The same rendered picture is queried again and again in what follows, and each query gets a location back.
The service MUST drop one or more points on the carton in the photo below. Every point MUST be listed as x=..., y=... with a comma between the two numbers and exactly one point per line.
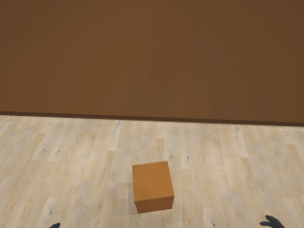
x=152, y=187

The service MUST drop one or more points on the right robot hand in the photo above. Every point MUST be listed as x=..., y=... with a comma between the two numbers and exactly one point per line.
x=273, y=222

